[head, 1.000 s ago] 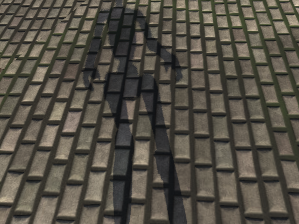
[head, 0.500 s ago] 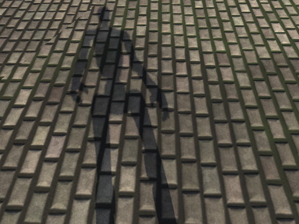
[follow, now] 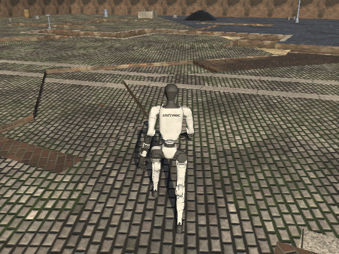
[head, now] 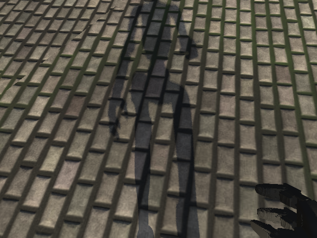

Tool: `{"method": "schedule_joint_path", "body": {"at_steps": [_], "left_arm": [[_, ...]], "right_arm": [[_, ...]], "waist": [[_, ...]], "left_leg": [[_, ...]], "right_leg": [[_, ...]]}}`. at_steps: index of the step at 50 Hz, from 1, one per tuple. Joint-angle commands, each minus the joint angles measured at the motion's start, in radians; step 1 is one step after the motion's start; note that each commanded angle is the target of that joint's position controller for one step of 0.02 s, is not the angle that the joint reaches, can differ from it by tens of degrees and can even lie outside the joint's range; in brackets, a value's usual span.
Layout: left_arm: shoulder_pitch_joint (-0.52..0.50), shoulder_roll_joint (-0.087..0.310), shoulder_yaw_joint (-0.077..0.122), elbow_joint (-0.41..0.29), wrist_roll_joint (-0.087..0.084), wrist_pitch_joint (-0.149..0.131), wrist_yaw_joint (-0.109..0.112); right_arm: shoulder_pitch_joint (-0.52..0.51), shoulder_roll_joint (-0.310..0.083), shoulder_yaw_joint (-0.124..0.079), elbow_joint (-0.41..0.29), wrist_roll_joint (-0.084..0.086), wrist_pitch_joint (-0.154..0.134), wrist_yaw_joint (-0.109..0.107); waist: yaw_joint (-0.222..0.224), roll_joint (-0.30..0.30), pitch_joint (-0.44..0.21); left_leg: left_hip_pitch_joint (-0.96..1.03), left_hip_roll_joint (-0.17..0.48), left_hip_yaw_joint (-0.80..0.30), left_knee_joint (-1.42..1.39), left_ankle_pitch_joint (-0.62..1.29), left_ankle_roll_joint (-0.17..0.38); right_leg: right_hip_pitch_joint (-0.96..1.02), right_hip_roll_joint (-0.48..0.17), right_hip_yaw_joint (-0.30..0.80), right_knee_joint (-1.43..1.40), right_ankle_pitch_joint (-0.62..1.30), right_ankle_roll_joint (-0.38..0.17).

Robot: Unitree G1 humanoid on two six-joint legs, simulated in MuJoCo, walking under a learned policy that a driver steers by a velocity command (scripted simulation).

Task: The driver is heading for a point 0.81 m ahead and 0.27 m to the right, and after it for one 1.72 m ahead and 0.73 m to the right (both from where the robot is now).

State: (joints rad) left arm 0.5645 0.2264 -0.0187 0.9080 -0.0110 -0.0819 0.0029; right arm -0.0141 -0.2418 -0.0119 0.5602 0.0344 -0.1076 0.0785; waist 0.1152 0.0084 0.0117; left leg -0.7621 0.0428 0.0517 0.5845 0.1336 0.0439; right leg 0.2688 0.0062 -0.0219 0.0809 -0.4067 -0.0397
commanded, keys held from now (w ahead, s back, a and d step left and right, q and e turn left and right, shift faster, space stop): w+shift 0.12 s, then w+e+shift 0.30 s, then e+shift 0.58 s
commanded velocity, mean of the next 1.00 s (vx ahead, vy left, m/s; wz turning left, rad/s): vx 0.62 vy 0.00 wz -0.65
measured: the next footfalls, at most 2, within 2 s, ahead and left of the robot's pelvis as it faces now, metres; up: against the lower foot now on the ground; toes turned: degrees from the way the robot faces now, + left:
left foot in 0.08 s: +0.30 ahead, +0.12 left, +0.00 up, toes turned +2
right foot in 0.54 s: +0.74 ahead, -0.14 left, +0.00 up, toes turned -17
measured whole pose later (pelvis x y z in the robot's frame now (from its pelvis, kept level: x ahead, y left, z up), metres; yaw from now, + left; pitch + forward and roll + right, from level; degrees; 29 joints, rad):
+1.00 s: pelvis +0.75 -0.06 +0.01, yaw -42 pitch +1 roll +0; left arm 0.21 0.35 0.10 0.59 -0.02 0.05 0.05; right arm 0.05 -0.31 -0.04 0.64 -0.01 -0.06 -0.01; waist 0.04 0.03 0.03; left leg -0.45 -0.07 -0.20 0.49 -0.07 -0.07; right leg -0.28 0.26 0.36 0.60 -0.28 -0.07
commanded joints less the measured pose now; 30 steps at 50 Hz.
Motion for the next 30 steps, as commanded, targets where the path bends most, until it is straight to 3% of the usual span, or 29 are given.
{"method": "schedule_joint_path", "body": {"at_steps": [1,2,3,4,5,6,7,8,9,10,11,13,14,17,19,20,21,22,23,24,25,26,27,28,29,30], "left_arm": [[0.013,0.223,0.053,-0.018,0.016,0.009,0.013],[0.013,0.241,0.059,-0.009,0.031,0.02,0.016],[-0.029,0.258,0.065,-0.013,0.042,0.036,0.019],[-0.071,0.232,0.056,-0.048,0.053,0.037,0.025],[0.076,0.019,0.006,-0.087,0.036,0.003,0.0],[-0.037,0.145,0.029,-0.087,-0.016,-0.042,-0.011],[-0.197,0.191,0.05,-0.148,-0.071,-0.057,-0.013],[-0.263,0.163,0.039,-0.171,-0.066,-0.063,-0.012],[-0.297,0.138,0.042,-0.173,-0.051,-0.055,-0.012],[-0.234,0.125,0.048,-0.164,-0.05,-0.032,-0.015],[-0.205,0.105,0.047,-0.145,-0.044,-0.007,-0.017],[-0.191,0.071,0.044,-0.145,-0.042,0.035,-0.01],[-0.233,0.076,0.045,-0.16,-0.037,0.045,-0.005],[-0.35,0.09,0.049,-0.204,-0.02,0.037,-0.006],[-0.423,0.085,0.047,-0.225,-0.012,0.02,-0.026],[-0.467,0.078,0.044,-0.241,-0.016,0.013,-0.038],[-0.493,0.071,0.042,-0.256,-0.022,0.009,-0.05],[-0.523,0.08,0.044,-0.275,-0.017,0.004,-0.067],[-0.531,0.11,0.056,-0.288,-0.007,-0.002,-0.082],[-0.495,0.141,0.073,-0.288,-0.008,-0.005,-0.087],[-0.384,0.173,0.093,-0.271,-0.014,-0.001,-0.087],[-0.178,0.236,0.125,-0.231,-0.017,0.016,-0.081],[-0.027,0.292,0.155,-0.195,-0.015,0.04,-0.057],[-0.073,0.364,0.162,-0.21,0.0,0.056,-0.032],[-0.114,0.381,0.156,-0.28,0.056,0.029,-0.039],[-0.15,0.331,0.16,-0.326,0.042,0.027,-0.044]], "right_arm": [[-0.134,-0.104,-0.034,-0.117,0.005,-0.018,0.006],[-0.027,-0.146,-0.052,-0.099,0.009,-0.006,-0.005],[0.201,-0.187,-0.076,-0.039,0.016,0.009,-0.025],[0.464,-0.229,-0.09,0.037,0.009,0.028,-0.046],[0.523,-0.315,-0.108,0.068,-0.019,0.013,-0.042],[0.584,-0.207,-0.093,0.104,-0.022,0.01,-0.053],[0.499,-0.164,-0.077,0.113,-0.039,0.009,-0.061],[0.436,-0.15,-0.075,0.119,-0.046,0.002,-0.06],[0.374,-0.12,-0.067,0.129,-0.057,-0.007,-0.053],[0.324,-0.082,-0.057,0.136,-0.071,-0.019,-0.05],[0.299,-0.044,-0.05,0.148,-0.062,-0.025,-0.042],[0.243,-0.074,-0.06,0.171,-0.033,-0.033,-0.039],[0.235,-0.081,-0.061,0.178,-0.037,-0.038,-0.041],[0.247,-0.093,-0.06,0.187,-0.052,-0.048,-0.057],[0.293,-0.121,-0.061,0.2,-0.05,-0.053,-0.069],[0.325,-0.138,-0.062,0.21,-0.047,-0.051,-0.075],[0.342,-0.165,-0.065,0.215,-0.048,-0.046,-0.08],[0.331,-0.188,-0.07,0.213,-0.044,-0.031,-0.088],[0.341,-0.214,-0.076,0.208,-0.045,-0.013,-0.099],[0.356,-0.24,-0.082,0.204,-0.046,0.009,-0.11],[0.35,-0.272,-0.09,0.194,-0.042,0.032,-0.121],[0.307,-0.295,-0.095,0.175,-0.038,0.045,-0.12],[0.271,-0.271,-0.092,0.163,-0.022,0.039,-0.111],[0.358,-0.076,-0.042,0.112,-0.053,0.01,-0.082],[0.493,-0.09,-0.015,0.079,-0.027,-0.016,-0.069],[0.357,-0.2,-0.036,0.071,-0.025,-0.029,-0.07]], "waist": [[-0.091,-0.173,0.074],[-0.161,-0.218,-0.009],[-0.283,-0.228,-0.129],[-0.387,-0.183,-0.285],[-0.234,0.206,-0.477],[-0.315,0.219,-0.539],[-0.295,0.192,-0.276],[-0.256,0.027,-0.161],[-0.2,-0.051,-0.058],[-0.128,0.005,-0.039],[-0.104,0.022,-0.021],[-0.061,0.065,0.063],[-0.067,0.052,0.108],[-0.089,0.024,0.156],[-0.122,-0.029,0.153],[-0.141,-0.045,0.159],[-0.147,-0.039,0.158],[-0.141,-0.028,0.185],[-0.138,-0.014,0.155],[-0.118,0.017,0.097],[-0.059,0.06,0.016],[0.047,0.098,-0.094],[0.12,0.056,-0.154],[-0.026,-0.384,-0.16],[-0.076,-0.337,-0.486],[0.001,-0.074,-0.526]], "left_leg": [[0.159,-0.104,0.075,-0.04,-0.125,0.045],[0.285,-0.128,0.078,-0.02,-0.193,0.072],[0.543,-0.131,0.077,-0.035,-0.183,0.102],[0.989,0.014,-0.094,0.064,-0.284,0.137],[1.409,0.303,-0.714,-0.032,-0.79,0.326],[1.396,0.304,-0.944,-0.258,-0.953,0.294],[1.222,0.289,-0.749,-0.292,-0.831,0.234],[1.022,0.263,-0.608,-0.321,-0.668,0.205],[0.839,0.222,-0.481,-0.353,-0.556,0.183],[0.719,0.204,-0.396,-0.376,-0.516,0.174],[0.638,0.18,-0.312,-0.393,-0.449,0.162],[0.493,0.194,-0.215,-0.478,-0.422,0.148],[0.456,0.18,-0.142,-0.497,-0.351,0.136],[0.439,0.09,0.067,-0.516,-0.175,0.098],[0.492,0.088,0.134,-0.535,-0.123,0.076],[0.542,0.1,0.15,-0.544,-0.095,0.061],[0.615,0.125,0.165,-0.539,-0.046,0.052],[0.681,0.135,0.19,-0.489,0.127,0.036],[0.757,0.137,0.199,-0.408,0.381,0.014],[0.834,0.136,0.2,-0.292,0.633,-0.01],[0.859,0.149,0.195,-0.122,0.833,-0.023],[0.803,0.162,0.173,0.111,0.892,-0.022],[0.653,0.122,0.162,0.381,0.689,-0.054],[0.302,-0.093,0.131,0.833,-0.627,-0.123],[0.086,-0.196,-0.154,1.153,-0.794,-0.126],[0.108,-0.134,-0.24,1.099,-0.69,-0.077]], "right_leg": [[-0.06,-0.253,0.026,0.15,1.221,-0.112],[-0.03,-0.269,0.028,0.297,1.437,-0.106],[-0.096,-0.262,0.004,0.542,1.543,-0.089],[-0.413,-0.24,0.028,0.865,1.267,-0.081],[-0.891,0.0,0.108,1.302,0.22,-0.027],[-0.976,0.026,0.221,1.389,-0.006,-0.06],[-1.077,-0.035,0.189,1.417,0.024,-0.07],[-1.051,-0.078,0.176,1.364,0.072,-0.073],[-1.014,-0.112,0.162,1.304,0.115,-0.065],[-0.943,-0.154,0.179,1.271,0.161,-0.055],[-0.89,-0.177,0.178,1.25,0.163,-0.046],[-0.904,-0.205,0.168,1.223,0.158,-0.013],[-0.939,-0.204,0.165,1.198,0.211,0.001],[-0.97,-0.165,0.104,1.0,0.451,0.012],[-0.929,-0.143,0.038,0.842,0.62,-0.007],[-0.918,-0.127,0.012,0.764,0.667,-0.024],[-0.925,-0.123,0.004,0.709,0.686,-0.037],[-0.933,-0.099,-0.034,0.624,0.675,-0.046],[-0.893,-0.041,-0.098,0.576,0.66,-0.053],[-0.838,0.026,-0.153,0.562,0.604,-0.06],[-0.716,0.081,-0.178,0.571,0.536,-0.071],[-0.482,0.099,-0.142,0.605,0.5,-0.1],[-0.232,0.081,-0.051,0.549,0.558,-0.123],[0.01,-0.087,0.243,0.572,0.98,-0.238],[0.255,-0.332,0.825,0.412,0.718,-0.478],[0.187,-0.29,0.838,0.316,0.518,-0.404]]}}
